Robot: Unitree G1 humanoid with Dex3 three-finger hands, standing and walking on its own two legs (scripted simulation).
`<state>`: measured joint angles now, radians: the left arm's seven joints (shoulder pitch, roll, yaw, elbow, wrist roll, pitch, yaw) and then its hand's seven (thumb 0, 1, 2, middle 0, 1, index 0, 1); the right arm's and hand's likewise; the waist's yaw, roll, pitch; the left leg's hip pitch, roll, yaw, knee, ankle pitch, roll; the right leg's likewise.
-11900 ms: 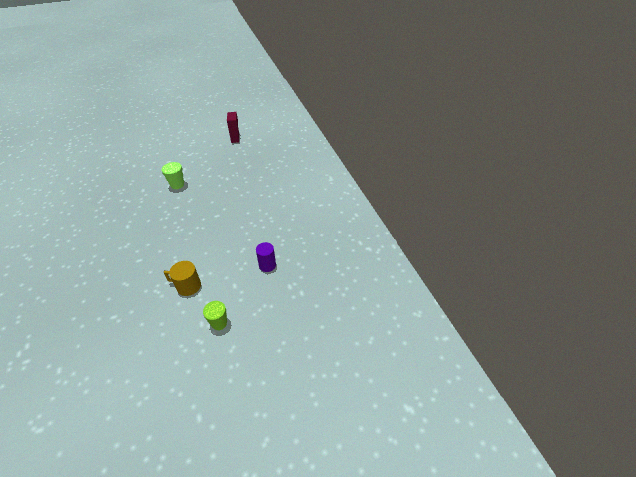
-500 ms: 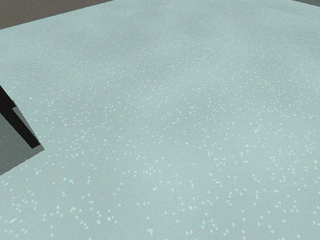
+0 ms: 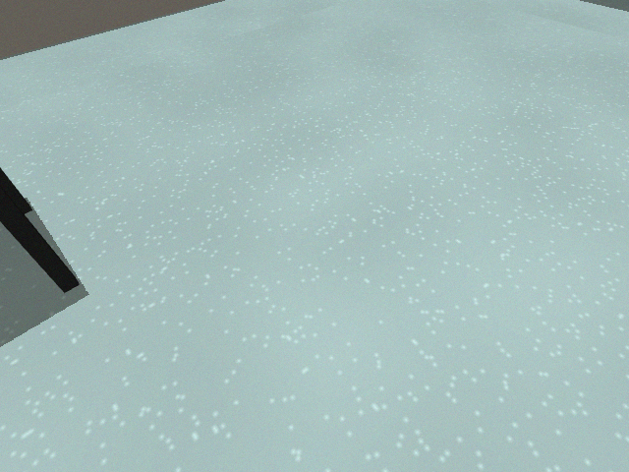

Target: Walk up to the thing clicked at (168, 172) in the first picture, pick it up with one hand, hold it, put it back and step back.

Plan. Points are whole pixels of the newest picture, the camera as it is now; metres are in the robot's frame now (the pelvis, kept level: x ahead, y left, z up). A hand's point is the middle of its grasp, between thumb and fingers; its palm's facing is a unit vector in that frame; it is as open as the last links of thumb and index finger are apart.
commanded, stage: stand
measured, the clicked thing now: out of the picture +0.20 -1.19 -0.73
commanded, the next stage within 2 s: walk up in 1.02 s
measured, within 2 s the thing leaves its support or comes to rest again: neither
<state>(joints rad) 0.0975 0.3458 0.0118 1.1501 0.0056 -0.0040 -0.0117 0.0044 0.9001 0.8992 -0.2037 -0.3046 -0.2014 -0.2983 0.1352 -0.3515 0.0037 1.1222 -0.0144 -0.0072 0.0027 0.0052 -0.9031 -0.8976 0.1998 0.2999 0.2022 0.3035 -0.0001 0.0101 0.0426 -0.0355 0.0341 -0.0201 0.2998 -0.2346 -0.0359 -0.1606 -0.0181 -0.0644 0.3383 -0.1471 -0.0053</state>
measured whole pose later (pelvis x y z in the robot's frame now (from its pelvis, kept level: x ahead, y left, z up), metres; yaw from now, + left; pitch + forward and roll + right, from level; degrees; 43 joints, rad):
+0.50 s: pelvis +0.00 +0.00 +0.00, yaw +0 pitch -2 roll +0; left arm 0.10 0.35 0.01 1.15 0.00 -0.01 -0.01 0.00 0.90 0.90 -0.20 -0.30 -0.20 -0.30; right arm 0.14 -0.35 0.01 1.11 -0.01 -0.01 0.00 0.01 -0.90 -0.90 0.20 0.30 0.20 0.30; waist 0.00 0.01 0.05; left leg -0.04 0.04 -0.02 0.30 -0.23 -0.04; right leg -0.16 -0.01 -0.06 0.34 -0.14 -0.01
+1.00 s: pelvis +0.00 +0.00 +0.00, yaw +0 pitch -2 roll +0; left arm 0.11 0.35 0.01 1.14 0.01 -0.01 -0.01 0.00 0.90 0.90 -0.20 -0.30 -0.20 -0.30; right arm 0.14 -0.35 0.00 1.11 -0.01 0.00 0.01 0.01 -0.90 -0.90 0.20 0.30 0.20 0.30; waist 0.00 0.01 0.04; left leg -0.04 0.04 -0.02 0.31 -0.24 -0.04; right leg -0.16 -0.01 -0.06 0.34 -0.14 -0.01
